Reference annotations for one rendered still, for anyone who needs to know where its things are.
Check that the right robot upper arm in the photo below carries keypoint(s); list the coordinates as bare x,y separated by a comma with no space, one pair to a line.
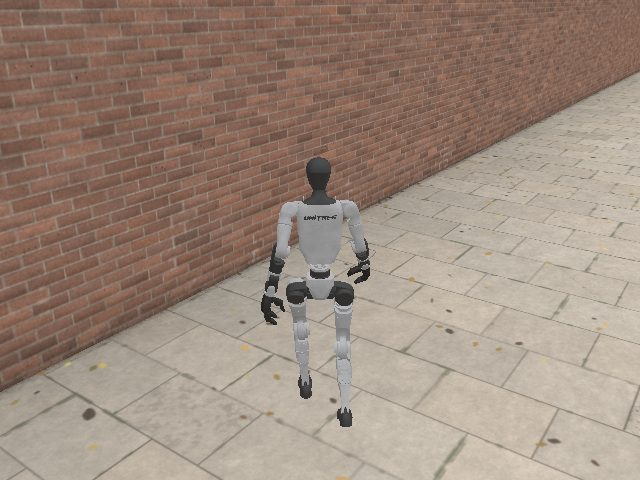
351,211

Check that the robot left foot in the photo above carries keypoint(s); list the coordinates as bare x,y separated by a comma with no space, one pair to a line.
305,391

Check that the left robot forearm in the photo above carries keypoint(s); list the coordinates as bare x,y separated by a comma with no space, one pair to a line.
274,274

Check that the left robot hand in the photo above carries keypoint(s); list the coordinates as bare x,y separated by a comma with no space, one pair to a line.
265,308

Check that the right robot hand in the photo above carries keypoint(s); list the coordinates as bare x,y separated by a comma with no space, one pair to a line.
356,269

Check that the left robot shin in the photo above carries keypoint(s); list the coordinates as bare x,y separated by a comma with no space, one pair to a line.
302,355

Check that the right robot forearm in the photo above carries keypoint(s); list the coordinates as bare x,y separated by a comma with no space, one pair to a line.
363,258

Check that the left robot upper arm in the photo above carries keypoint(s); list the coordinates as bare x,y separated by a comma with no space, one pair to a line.
287,212

